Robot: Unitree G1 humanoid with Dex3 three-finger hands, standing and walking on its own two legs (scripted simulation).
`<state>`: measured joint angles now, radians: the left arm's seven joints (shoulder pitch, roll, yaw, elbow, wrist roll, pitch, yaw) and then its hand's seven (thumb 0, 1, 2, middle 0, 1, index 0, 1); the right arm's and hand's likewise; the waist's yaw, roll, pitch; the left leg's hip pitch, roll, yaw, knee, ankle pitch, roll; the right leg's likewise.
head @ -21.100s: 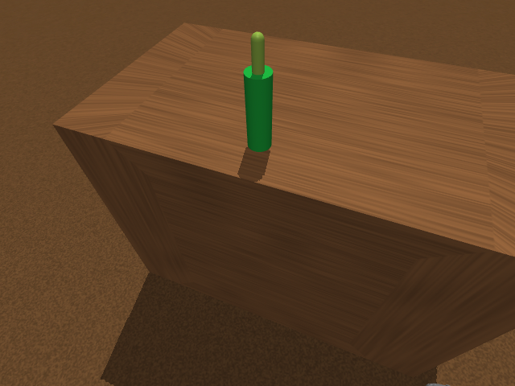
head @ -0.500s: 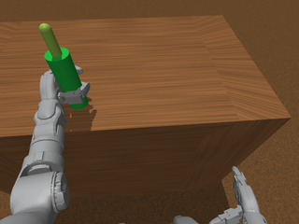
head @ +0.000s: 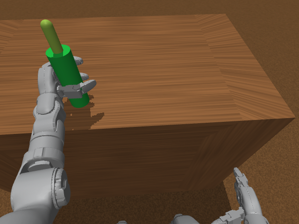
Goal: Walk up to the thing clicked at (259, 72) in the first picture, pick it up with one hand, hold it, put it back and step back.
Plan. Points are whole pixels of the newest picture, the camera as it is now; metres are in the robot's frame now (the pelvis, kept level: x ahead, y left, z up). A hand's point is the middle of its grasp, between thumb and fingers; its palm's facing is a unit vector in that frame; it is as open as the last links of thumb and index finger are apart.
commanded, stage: open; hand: left
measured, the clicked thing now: (66, 69) +0.46 +0.18 +0.18
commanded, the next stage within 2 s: withdraw in 0.26 s
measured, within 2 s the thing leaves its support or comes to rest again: neither
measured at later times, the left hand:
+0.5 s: hand (72, 78) +0.47 +0.18 +0.14, palm faces +0.14 -0.99 -0.01, open 15.2 cm
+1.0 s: hand (9, 42) +0.47 +0.27 +0.25, palm faces +0.22 -0.95 -0.21, open 17.3 cm
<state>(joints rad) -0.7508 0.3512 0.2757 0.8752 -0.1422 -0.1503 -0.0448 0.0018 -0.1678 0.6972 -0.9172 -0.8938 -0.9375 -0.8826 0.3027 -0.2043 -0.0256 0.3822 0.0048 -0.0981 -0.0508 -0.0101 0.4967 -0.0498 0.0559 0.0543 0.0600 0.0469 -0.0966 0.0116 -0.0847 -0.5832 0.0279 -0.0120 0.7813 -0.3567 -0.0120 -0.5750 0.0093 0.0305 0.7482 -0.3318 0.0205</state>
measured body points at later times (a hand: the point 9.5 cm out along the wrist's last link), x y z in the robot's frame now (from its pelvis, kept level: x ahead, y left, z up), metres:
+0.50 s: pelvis +0.00 +0.00 +0.00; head +0.04 +0.00 +0.45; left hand +0.46 +0.23 +0.14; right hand +0.15 -0.26 -0.05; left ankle +0.02 +0.13 -0.71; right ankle +0.02 -0.13 -0.71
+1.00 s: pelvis +0.01 +0.00 +0.02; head +0.03 -0.01 +0.46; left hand +0.45 +0.32 +0.27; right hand +0.17 -0.25 -0.05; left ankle +0.02 +0.13 -0.71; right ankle +0.02 -0.13 -0.71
